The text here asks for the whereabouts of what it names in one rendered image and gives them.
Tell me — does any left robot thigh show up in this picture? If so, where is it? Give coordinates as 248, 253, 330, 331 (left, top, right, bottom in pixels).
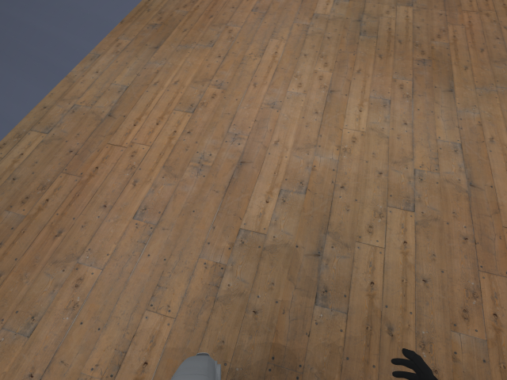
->
170, 355, 221, 380

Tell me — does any right robot hand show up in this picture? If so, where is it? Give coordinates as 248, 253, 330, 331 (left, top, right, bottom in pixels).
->
391, 348, 438, 380

